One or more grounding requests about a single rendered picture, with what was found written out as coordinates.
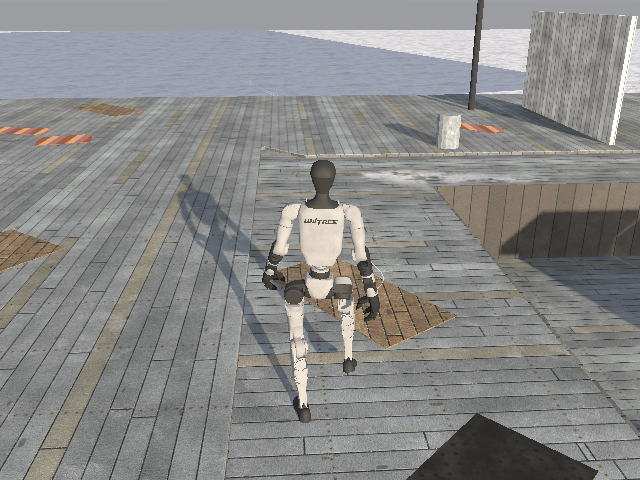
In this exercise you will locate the right robot forearm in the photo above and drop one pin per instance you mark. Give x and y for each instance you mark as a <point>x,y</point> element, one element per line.
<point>367,276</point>

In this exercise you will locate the left robot forearm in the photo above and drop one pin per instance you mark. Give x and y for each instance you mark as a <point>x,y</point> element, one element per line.
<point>272,262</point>

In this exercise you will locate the robot left upper arm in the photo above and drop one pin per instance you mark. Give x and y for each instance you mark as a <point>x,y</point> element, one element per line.
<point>289,212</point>

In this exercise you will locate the right robot foot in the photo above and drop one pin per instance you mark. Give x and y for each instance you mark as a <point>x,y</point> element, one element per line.
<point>349,366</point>

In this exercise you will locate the right robot hand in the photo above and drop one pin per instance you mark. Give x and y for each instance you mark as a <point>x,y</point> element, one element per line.
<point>373,308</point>

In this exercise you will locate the left robot thigh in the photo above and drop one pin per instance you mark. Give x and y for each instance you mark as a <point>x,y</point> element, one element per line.
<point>294,306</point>

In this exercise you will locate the left robot hand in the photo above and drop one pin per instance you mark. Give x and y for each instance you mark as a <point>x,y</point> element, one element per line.
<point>266,279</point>

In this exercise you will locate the robot right upper arm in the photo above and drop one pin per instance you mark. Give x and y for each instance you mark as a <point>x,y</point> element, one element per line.
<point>354,215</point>

